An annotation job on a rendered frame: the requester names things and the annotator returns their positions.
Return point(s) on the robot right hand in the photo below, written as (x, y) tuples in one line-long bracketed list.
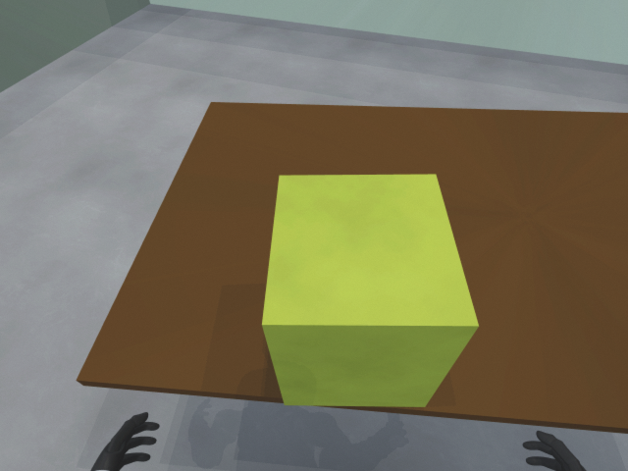
[(564, 459)]

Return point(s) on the robot left hand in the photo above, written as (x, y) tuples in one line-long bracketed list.
[(113, 457)]

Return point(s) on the carton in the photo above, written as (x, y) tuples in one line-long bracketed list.
[(366, 301)]

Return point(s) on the table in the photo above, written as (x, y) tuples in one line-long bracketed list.
[(537, 202)]

